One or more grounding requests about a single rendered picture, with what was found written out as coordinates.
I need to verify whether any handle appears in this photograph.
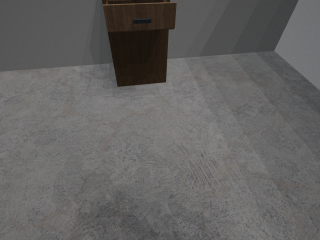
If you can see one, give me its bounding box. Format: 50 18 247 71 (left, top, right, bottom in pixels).
133 16 152 24

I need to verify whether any cabinet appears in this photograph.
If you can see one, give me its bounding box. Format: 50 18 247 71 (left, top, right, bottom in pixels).
102 0 170 87

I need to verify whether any drawer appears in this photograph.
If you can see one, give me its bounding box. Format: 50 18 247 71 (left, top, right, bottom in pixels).
103 0 177 33

